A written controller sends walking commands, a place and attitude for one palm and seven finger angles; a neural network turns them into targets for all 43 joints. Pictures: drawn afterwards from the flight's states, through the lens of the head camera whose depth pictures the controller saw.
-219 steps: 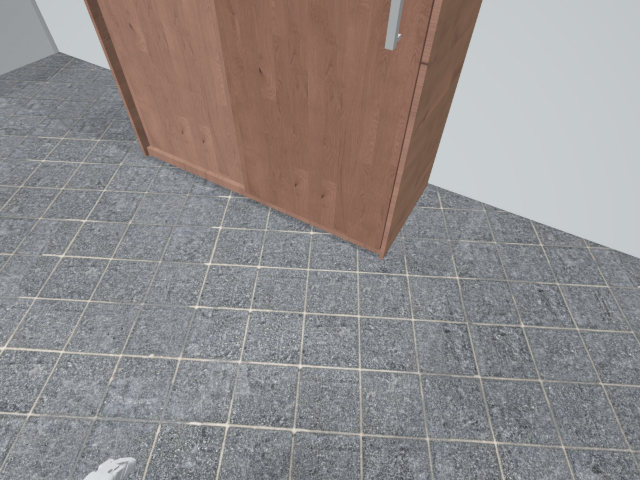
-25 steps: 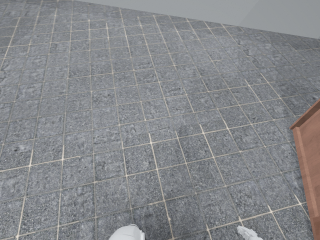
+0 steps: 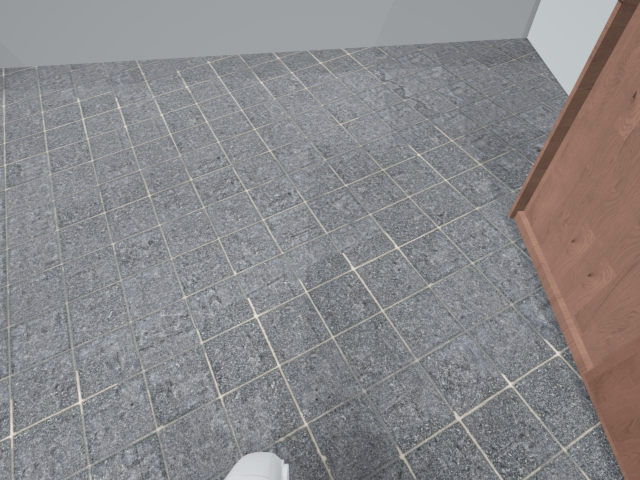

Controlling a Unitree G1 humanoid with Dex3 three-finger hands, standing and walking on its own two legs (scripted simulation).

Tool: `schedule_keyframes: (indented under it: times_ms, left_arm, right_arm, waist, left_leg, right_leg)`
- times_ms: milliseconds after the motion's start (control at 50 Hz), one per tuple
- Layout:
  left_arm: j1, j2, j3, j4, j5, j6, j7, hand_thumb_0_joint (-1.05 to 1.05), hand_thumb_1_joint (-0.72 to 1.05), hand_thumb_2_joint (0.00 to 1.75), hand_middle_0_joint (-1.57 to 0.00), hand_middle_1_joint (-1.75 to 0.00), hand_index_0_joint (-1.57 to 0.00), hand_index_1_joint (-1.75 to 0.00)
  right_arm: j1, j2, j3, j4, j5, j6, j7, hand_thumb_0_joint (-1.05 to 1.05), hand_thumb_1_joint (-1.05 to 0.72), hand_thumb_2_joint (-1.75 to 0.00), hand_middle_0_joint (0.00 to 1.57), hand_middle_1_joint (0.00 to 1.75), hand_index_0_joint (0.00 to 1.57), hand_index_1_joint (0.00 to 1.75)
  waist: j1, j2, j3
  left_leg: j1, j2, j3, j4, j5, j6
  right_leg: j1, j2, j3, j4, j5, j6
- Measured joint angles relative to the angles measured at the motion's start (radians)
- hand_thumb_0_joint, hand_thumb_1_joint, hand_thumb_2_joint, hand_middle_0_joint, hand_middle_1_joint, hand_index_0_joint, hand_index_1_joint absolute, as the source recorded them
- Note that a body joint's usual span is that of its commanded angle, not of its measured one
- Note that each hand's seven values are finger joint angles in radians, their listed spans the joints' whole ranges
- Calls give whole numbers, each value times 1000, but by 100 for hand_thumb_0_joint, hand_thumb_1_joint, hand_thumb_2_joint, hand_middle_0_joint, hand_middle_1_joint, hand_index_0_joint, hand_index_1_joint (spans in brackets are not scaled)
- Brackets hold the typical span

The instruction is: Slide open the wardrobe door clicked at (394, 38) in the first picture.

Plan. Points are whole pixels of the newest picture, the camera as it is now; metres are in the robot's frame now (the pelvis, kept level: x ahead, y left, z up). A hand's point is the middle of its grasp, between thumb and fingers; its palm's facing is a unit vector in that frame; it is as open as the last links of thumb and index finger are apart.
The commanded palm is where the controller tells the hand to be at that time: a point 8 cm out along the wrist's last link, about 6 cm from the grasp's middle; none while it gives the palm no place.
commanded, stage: turn to face it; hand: right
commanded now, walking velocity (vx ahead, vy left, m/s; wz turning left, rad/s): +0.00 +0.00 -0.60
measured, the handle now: out of the picture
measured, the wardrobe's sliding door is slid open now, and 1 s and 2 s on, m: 0.00 0.00 0.00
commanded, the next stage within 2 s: none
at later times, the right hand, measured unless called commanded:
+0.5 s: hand out of the picture +0.02 -0.15 -0.14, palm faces +0.32 +0.91 -0.27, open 7.4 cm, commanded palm none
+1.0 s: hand out of the picture -0.08 -0.21 -0.15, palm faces +0.61 +0.74 -0.29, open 7.4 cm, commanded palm none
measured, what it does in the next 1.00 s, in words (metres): steps on the spot, turning right: left foot, then right foot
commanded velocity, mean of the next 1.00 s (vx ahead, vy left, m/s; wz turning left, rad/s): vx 0.00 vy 0.00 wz -0.60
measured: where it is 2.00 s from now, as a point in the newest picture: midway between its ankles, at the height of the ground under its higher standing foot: outside the picture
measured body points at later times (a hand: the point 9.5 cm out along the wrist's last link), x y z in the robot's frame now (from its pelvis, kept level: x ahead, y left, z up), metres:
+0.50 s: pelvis -0.01 +0.06 +0.00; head +0.03 +0.08 +0.45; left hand +0.16 +0.30 -0.15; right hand +0.01 -0.20 -0.12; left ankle +0.01 +0.18 -0.73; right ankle -0.03 -0.06 -0.65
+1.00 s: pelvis -0.01 +0.03 +0.01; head +0.02 -0.01 +0.45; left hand +0.21 +0.18 -0.13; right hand -0.11 -0.25 -0.13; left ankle +0.07 +0.17 -0.66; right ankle -0.07 -0.06 -0.73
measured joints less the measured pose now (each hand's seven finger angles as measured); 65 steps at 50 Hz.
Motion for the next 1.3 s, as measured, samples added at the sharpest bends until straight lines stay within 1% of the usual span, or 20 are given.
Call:
schedule_keyframes:
  times_ms: [160,260,320,340,400,460,500,580,660,720,740,780,820,860,960,1080,1160,1200,1240,1300]
  left_arm:
    - [-13,20,7,-7,-4,5,-6,1,91,90,-21,-30,-21,-30]
    - [-31,42,19,-13,-1,23,-14,1,91,90,-21,-30,-21,-30]
    - [-39,59,29,-21,-3,37,-19,1,91,90,-21,-30,-21,-30]
    - [-35,61,33,-28,-7,42,-21,1,91,90,-21,-30,-21,-30]
    - [-50,90,51,-27,-2,58,-23,1,91,90,-20,-30,-21,-30]
    - [-62,101,54,-28,1,64,-33,1,91,90,-20,-30,-20,-30]
    - [-68,101,52,-33,-2,64,-38,1,91,90,-20,-30,-20,-30]
    - [-85,95,44,-33,-5,71,-42,1,91,90,-20,-30,-20,-30]
    - [-115,88,30,-35,-10,70,-44,1,91,90,-20,-30,-20,-30]
    - [-125,84,18,-52,-11,51,-46,1,91,90,-20,-30,-20,-30]
    - [-131,78,16,-57,-9,40,-45,1,91,90,-20,-30,-20,-30]
    - [-140,67,9,-66,-12,23,-43,1,91,90,-20,-30,-20,-30]
    - [-133,58,4,-72,-11,11,-32,1,91,90,-20,-30,-20,-30]
    - [-122,50,-1,-71,-9,9,-24,1,91,90,-20,-30,-21,-30]
    - [-88,37,-7,-53,-8,14,-21,1,91,90,-21,-30,-21,-30]
    - [-54,35,1,-38,-3,24,-23,1,91,90,-21,-30,-21,-30]
    - [-34,50,15,-31,-5,36,-23,1,91,90,-21,-30,-21,-30]
    - [-29,67,28,-27,-11,42,-23,1,91,90,-21,-30,-21,-30]
    - [-25,81,40,-20,-6,55,-22,1,91,90,-21,-30,-21,-30]
    - [-27,96,48,-11,-2,65,-32,1,91,90,-20,-30,-20,-30]
  right_arm:
    - [5,-34,-4,-11,7,3,-5,1,-91,-90,19,30,19,30]
    - [-29,-16,11,-43,13,-4,-6,1,-91,-90,19,30,19,30]
    - [-33,1,26,-73,16,-20,-5,1,-91,-90,19,30,19,30]
    - [-25,0,31,-89,12,-31,-4,1,-91,-90,19,30,19,30]
    - [-17,35,49,-96,3,-36,-7,1,-91,-90,20,30,20,30]
    - [9,50,58,-93,0,-39,-8,1,-91,-90,20,30,20,30]
    - [21,51,62,-87,-3,-41,-9,1,-91,-90,20,30,20,30]
    - [38,45,66,-78,-7,-43,-4,1,-91,-90,20,30,20,30]
    - [55,24,60,-71,-10,-41,0,1,-91,-90,20,30,20,30]
    - [75,-4,46,-64,-5,-33,2,1,-90,-90,20,30,20,30]
    - [76,-18,38,-58,0,-27,3,1,-91,-90,20,30,20,30]
    - [69,-41,26,-45,2,-4,-1,1,-91,-90,20,30,20,30]
    - [56,-53,17,-30,4,12,-4,1,-91,-90,20,30,20,30]
    - [42,-60,10,-29,5,12,0,1,-91,-90,20,30,20,30]
    - [10,-61,9,-58,6,0,4,1,-91,-90,19,30,19,30]
    - [-38,-35,21,-90,11,-4,0,1,-91,-90,19,30,19,30]
    - [-54,-9,40,-119,17,-25,1,1,-91,-90,20,30,19,30]
    - [-52,11,51,-129,9,-44,-2,1,-91,-90,20,30,20,30]
    - [-42,30,63,-134,6,-48,-3,1,-91,-90,20,30,20,30]
    - [-17,48,69,-129,4,-46,-6,1,-91,-90,20,30,20,30]
  waist:
    - [-1,-33,-4]
    - [10,-58,-6]
    - [12,-72,-15]
    - [7,-61,-27]
    - [4,-97,-19]
    - [2,-88,-13]
    - [5,-73,-5]
    - [-5,-43,11]
    - [-29,-21,29]
    - [-38,-5,28]
    - [-40,12,32]
    - [-49,25,44]
    - [-43,13,43]
    - [-39,3,39]
    - [-33,-14,22]
    - [-4,-37,10]
    - [11,-63,1]
    - [12,-89,0]
    - [15,-98,0]
    - [16,-95,2]
  left_leg:
    - [55,-6,-48,-157,-18,-29]
    - [117,-33,-52,-305,-36,-19]
    - [200,-50,-40,-499,38,-4]
    - [235,-39,-44,-591,45,17]
    - [239,-37,5,-565,61,57]
    - [275,-13,38,-591,79,63]
    - [295,6,60,-605,83,62]
    - [310,44,106,-606,75,55]
    - [297,76,150,-573,54,36]
    - [270,105,183,-501,13,11]
    - [239,124,169,-436,-7,4]
    - [156,111,88,-249,-123,-11]
    - [85,76,34,-96,-133,-18]
    - [37,57,6,-21,-80,-25]
    - [3,34,-33,-46,2,-38]
    - [64,-8,-50,-234,-25,-36]
    - [179,-44,-40,-491,57,-21]
    - [203,-50,-12,-536,88,53]
    - [217,-35,20,-528,70,86]
    - [259,-13,55,-570,76,91]
  right_leg:
    - [22,31,87,-96,67,5]
    - [0,49,152,-74,76,26]
    - [-30,67,192,-32,69,49]
    - [-56,81,192,7,43,56]
    - [-156,74,177,290,-154,84]
    - [-210,46,123,519,-151,107]
    - [-208,21,97,561,-142,123]
    - [-146,-14,63,454,-164,139]
    - [-58,-25,32,281,-184,130]
    - [40,-19,4,67,-75,112]
    - [42,-4,0,51,-51,89]
    - [26,8,6,85,-77,46]
    - [31,8,29,71,-82,30]
    - [47,14,54,27,-56,32]
    - [80,37,105,-63,-1,28]
    - [75,63,173,-70,12,43]
    - [38,82,223,-10,-11,70]
    - [-13,83,229,110,-107,82]
    - [-80,88,196,320,-214,91]
    - [-148,57,138,558,-176,111]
